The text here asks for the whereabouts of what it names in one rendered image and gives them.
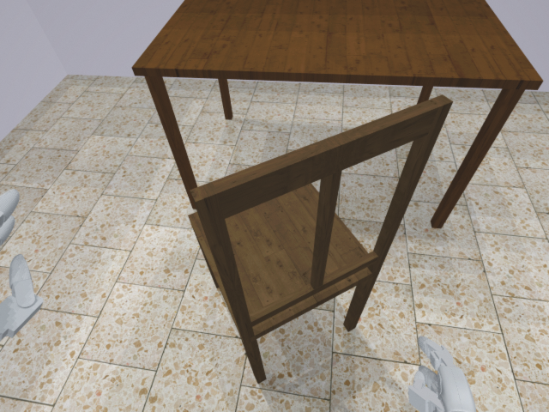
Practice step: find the robot left hand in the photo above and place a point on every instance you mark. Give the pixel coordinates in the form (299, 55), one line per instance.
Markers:
(17, 309)

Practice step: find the chair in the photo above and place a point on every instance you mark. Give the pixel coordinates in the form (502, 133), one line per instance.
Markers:
(275, 246)

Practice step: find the table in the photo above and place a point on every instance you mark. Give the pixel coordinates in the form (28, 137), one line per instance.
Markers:
(429, 43)

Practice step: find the robot right hand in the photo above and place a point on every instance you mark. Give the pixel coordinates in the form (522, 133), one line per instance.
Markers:
(446, 391)

